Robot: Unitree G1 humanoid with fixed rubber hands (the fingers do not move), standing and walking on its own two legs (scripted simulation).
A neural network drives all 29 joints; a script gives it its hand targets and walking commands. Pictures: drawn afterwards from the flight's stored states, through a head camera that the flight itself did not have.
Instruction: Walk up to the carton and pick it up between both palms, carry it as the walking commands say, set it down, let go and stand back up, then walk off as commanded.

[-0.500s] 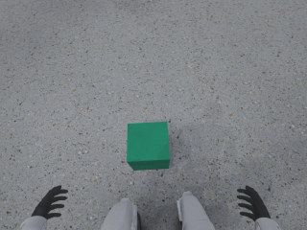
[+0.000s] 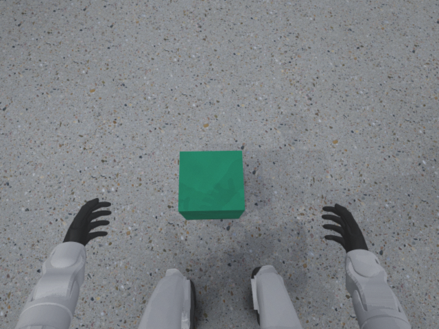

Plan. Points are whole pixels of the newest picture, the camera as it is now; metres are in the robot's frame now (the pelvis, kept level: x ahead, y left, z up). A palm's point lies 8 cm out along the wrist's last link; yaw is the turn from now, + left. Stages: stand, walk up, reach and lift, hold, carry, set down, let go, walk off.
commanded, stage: reach and lift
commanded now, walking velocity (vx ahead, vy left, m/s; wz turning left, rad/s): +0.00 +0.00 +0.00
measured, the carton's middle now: (211, 188) +0.48 +0.04 -0.57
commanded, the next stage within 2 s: none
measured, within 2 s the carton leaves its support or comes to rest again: neither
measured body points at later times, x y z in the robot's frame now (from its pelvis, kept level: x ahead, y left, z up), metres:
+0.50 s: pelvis -0.01 -0.01 -0.03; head +0.29 +0.00 +0.31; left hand +0.43 +0.24 -0.15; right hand +0.43 -0.17 -0.17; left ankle +0.01 +0.12 -0.66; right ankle +0.06 -0.17 -0.66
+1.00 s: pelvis -0.03 -0.02 -0.07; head +0.32 -0.01 +0.22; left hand +0.45 +0.22 -0.22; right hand +0.45 -0.17 -0.24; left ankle +0.01 +0.12 -0.65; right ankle +0.06 -0.17 -0.66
